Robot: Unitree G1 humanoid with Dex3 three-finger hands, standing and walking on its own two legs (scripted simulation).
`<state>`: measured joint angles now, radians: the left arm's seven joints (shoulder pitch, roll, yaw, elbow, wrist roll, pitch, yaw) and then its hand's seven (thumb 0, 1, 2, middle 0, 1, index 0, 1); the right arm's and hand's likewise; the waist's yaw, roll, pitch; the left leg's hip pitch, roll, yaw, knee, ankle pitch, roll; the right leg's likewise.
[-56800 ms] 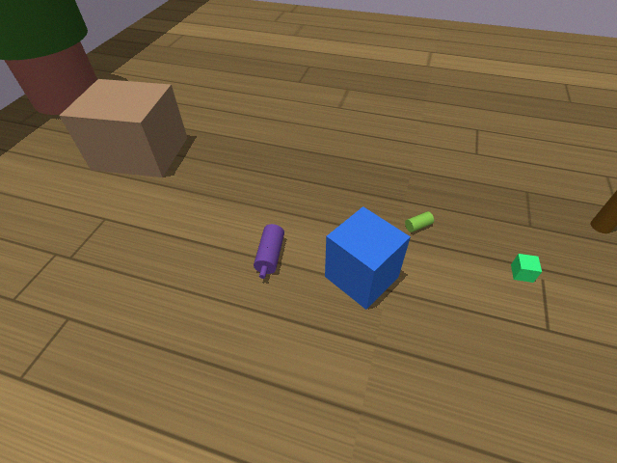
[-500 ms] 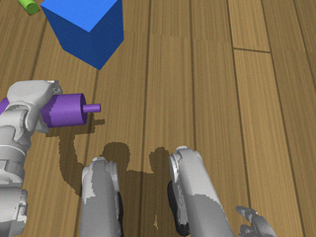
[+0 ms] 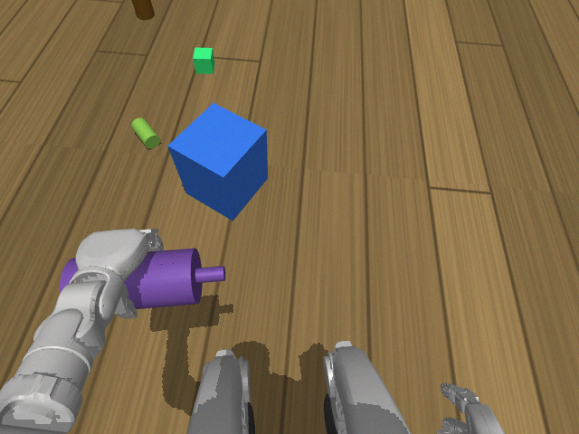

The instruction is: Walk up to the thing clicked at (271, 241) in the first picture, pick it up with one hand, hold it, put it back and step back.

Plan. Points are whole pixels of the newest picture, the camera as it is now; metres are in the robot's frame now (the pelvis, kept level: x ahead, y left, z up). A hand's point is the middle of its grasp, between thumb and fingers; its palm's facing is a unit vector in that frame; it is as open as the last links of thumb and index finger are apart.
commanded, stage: lift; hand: left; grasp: from above
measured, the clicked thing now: (151, 279) +0.38 +0.21 -0.11
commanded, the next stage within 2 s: hold in 0.66 s
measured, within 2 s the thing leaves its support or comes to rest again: neither
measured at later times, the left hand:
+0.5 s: hand (108, 248) +0.37 +0.22 +0.03, palm faces -0.45 -0.04 -0.89, open 11.2 cm
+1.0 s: hand (87, 224) +0.37 +0.22 +0.09, palm faces -0.45 -0.02 -0.89, open 11.2 cm
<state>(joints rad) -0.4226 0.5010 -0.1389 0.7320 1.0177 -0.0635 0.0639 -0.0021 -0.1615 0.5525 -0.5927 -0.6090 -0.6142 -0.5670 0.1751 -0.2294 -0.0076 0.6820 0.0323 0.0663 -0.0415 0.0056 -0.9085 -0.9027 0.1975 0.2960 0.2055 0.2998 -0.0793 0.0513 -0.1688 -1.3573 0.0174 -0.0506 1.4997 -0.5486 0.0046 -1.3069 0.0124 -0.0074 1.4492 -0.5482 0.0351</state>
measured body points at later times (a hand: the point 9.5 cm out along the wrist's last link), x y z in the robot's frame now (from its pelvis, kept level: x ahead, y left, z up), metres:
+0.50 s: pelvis +0.04 +0.00 +0.11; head +0.11 -0.01 +0.56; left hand +0.39 +0.22 +0.08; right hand +0.13 -0.27 -0.02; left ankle +0.07 +0.11 -0.57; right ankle +0.07 -0.14 -0.57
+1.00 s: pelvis +0.06 +0.00 +0.14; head +0.09 -0.02 +0.59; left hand +0.39 +0.21 +0.14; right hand +0.18 -0.27 +0.02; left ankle +0.07 +0.11 -0.57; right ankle +0.07 -0.14 -0.57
